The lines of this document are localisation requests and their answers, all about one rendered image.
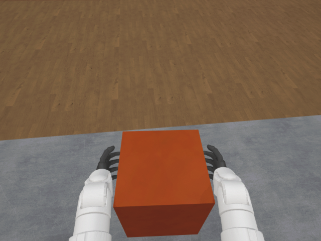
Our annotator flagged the carton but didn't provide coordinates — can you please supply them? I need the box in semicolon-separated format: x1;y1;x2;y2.
113;130;215;237

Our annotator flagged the robot left hand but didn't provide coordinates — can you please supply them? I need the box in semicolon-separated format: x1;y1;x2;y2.
96;146;120;180

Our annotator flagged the robot right forearm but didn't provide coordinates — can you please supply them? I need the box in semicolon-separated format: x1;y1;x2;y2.
213;167;265;241

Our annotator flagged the robot left forearm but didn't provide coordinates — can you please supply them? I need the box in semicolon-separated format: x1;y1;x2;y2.
69;169;113;241

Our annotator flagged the robot right hand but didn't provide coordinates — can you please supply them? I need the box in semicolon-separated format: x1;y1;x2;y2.
203;145;226;180

